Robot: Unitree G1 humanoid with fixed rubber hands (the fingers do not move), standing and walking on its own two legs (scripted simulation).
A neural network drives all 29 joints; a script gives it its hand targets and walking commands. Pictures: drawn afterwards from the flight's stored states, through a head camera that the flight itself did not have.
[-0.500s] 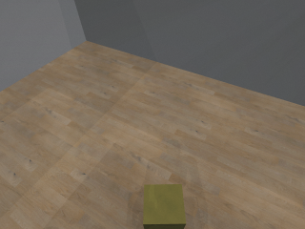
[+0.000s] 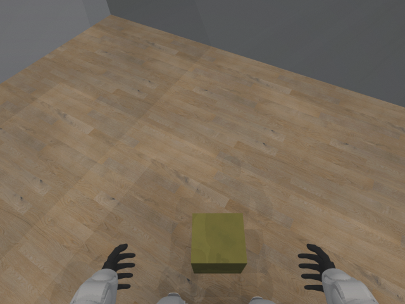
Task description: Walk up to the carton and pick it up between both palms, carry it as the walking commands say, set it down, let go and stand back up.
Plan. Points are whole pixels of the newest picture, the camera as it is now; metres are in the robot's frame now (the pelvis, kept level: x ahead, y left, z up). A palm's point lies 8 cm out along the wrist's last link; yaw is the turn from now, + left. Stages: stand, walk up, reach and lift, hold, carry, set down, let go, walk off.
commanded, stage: reach and lift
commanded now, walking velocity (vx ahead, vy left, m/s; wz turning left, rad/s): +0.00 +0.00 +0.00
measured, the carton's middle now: (217, 244) +0.40 -0.02 -0.63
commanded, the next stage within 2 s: none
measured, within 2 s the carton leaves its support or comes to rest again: neither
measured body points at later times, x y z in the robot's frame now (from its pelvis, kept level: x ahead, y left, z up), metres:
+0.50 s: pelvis -0.03 +0.01 -0.05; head +0.10 +0.02 +0.39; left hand +0.18 +0.21 -0.17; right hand +0.20 -0.21 -0.16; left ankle +0.04 +0.14 -0.71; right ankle +0.01 -0.14 -0.71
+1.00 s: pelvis -0.08 +0.01 -0.09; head +0.15 +0.01 +0.30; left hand +0.34 +0.19 -0.19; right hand +0.35 -0.21 -0.18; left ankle +0.04 +0.14 -0.71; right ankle +0.01 -0.14 -0.71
